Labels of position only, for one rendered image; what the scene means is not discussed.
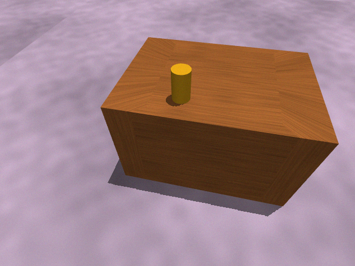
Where can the can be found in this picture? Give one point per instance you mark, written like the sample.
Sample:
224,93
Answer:
181,83

